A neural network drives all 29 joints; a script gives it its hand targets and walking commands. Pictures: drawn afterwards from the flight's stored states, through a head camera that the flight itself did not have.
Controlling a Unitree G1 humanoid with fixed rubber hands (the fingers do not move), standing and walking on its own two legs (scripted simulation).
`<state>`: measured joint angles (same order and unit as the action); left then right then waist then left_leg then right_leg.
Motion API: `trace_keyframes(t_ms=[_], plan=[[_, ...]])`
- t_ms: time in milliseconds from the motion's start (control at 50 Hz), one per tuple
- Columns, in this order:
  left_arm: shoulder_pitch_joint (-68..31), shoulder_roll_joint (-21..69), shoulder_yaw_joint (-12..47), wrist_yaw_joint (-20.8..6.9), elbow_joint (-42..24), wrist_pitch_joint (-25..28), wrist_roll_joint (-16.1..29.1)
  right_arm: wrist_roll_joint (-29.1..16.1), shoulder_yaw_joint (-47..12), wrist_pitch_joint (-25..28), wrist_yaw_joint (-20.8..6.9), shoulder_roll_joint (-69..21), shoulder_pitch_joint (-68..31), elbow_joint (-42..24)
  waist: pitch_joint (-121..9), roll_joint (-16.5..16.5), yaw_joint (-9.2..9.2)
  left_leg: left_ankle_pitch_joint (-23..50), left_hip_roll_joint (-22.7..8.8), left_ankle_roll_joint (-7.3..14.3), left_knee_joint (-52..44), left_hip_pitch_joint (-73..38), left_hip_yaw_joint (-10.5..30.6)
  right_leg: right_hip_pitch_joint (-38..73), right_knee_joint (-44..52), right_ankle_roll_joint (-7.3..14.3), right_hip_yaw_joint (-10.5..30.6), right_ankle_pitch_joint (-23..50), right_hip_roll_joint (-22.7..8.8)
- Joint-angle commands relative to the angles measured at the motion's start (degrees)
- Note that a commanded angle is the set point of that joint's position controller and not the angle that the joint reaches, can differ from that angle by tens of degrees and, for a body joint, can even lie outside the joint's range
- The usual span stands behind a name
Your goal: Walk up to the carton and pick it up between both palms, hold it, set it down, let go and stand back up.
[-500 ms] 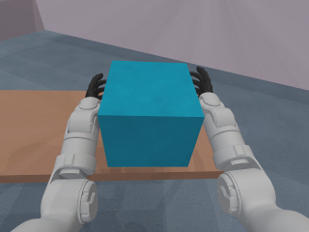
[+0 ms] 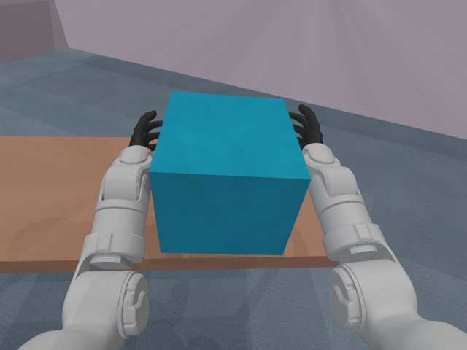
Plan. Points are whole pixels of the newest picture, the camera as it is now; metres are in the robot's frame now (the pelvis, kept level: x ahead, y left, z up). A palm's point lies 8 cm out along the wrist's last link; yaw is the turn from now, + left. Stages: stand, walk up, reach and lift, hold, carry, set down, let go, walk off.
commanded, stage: hold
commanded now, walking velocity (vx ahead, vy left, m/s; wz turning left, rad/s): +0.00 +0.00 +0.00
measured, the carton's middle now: (225, 171) +0.34 +0.03 +0.18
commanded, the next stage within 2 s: none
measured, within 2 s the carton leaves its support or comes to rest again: neither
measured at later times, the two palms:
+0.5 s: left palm (144, 152) +0.37 +0.17 +0.20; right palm (309, 148) +0.39 -0.12 +0.21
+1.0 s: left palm (143, 153) +0.37 +0.17 +0.20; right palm (310, 147) +0.38 -0.12 +0.21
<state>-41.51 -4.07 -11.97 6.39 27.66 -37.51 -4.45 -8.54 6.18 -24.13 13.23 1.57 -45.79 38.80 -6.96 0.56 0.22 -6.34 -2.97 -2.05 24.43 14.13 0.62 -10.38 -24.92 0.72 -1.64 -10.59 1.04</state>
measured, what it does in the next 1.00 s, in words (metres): stands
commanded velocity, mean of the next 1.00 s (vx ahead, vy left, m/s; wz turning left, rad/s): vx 0.00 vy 0.00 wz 0.00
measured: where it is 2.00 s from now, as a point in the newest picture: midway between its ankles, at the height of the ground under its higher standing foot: outside the picture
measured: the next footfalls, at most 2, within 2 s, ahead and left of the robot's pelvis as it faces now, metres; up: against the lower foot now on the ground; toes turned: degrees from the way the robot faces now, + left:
none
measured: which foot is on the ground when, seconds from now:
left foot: down 0.00-1.00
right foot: down 0.00-1.00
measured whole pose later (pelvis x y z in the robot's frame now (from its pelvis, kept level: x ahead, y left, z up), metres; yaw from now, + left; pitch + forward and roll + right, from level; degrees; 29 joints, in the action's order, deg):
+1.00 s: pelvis +0.00 +0.00 +0.00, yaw +0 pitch -4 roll -1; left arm -41.2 -4.0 -12.0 5.8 28.1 -35.9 -4.9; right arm -7.4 6.2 -23.8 13.2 1.4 -45.8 38.3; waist -6.6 0.6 0.2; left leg -6.4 -3.0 -2.1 24.2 14.0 0.6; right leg -10.4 -24.9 0.7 -1.6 -10.8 1.0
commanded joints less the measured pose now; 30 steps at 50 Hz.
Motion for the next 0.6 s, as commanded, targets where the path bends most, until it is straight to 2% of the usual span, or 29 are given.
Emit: trace_keyframes(t_ms=[0,140,300,580], plan=[[-50.1,42.6,20.8,-12.3,-12.0,6.9,2.5,-1.4,-14.2,4.1,-7.8,-37.2,-47.8,-10.3,-18.9,-2.6,-10.03,-6.3,5.8,1.4,-7.8,-13.1,-0.6,1.8,11.4,-3.2,0.7,-2.7,0.9],[-49.1,42.9,20.4,-12.5,-11.1,7.3,2.0,-1.0,-14.2,5.6,-7.9,-37.4,-48.8,-10.8,-19.3,-2.2,-9.58,-5.0,5.9,1.6,-7.7,-13.5,-0.8,2.8,11.4,-3.4,0.5,-1.7,0.8],[-47.9,42.7,21.0,-12.4,-12.9,7.3,2.0,-2.1,-16.2,5.7,-7.2,-37.5,-47.7,-12.7,-20.2,-2.0,-9.32,-1.9,6.0,1.6,-7.0,-14.6,-0.6,4.2,11.1,-3.9,0.6,2.1,0.9],[-45.4,42.9,23.3,-12.2,-18.5,6.4,3.0,-5.6,-20.3,4.2,-5.5,-37.9,-44.4,-17.7,-23.0,-2.5,-9.44,3.8,6.3,1.0,-5.5,-16.5,0.1,7.5,10.0,-4.8,1.0,10.6,1.0]])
